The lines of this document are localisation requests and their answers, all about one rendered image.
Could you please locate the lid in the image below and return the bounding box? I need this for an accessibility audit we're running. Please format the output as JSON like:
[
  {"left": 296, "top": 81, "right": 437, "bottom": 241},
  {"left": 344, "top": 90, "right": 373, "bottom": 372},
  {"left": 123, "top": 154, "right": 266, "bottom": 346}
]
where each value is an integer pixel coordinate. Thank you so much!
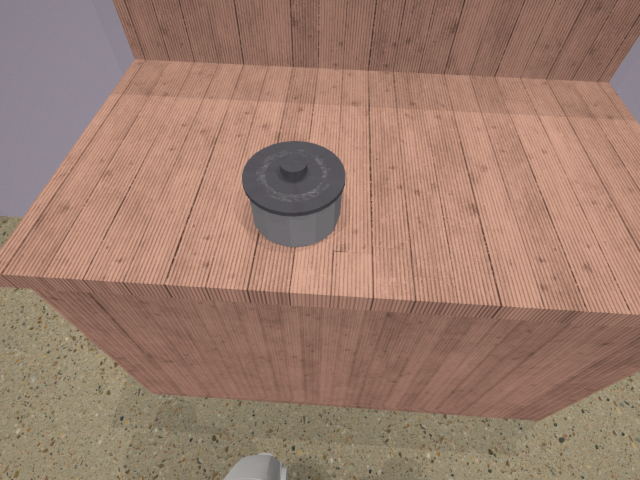
[{"left": 242, "top": 141, "right": 346, "bottom": 217}]

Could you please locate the pot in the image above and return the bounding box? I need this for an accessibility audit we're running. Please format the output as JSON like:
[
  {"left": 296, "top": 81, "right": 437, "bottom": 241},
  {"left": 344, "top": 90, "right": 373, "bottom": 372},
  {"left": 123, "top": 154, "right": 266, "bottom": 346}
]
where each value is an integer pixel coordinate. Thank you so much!
[{"left": 250, "top": 193, "right": 342, "bottom": 247}]

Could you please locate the table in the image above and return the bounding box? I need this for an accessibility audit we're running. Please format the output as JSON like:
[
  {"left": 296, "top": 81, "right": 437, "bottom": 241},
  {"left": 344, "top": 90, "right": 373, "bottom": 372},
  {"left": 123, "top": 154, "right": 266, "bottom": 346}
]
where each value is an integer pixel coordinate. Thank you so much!
[{"left": 0, "top": 0, "right": 640, "bottom": 421}]

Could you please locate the robot left thigh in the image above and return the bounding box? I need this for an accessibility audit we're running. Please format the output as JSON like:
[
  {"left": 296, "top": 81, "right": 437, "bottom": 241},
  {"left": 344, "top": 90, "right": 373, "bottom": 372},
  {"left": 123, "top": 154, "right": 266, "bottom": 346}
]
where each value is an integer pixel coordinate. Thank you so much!
[{"left": 223, "top": 455, "right": 288, "bottom": 480}]

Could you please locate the knob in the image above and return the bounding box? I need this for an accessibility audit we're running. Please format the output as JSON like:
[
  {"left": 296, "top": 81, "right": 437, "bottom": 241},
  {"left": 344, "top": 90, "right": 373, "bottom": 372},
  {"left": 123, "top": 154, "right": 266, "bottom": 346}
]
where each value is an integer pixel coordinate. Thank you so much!
[{"left": 280, "top": 154, "right": 307, "bottom": 179}]

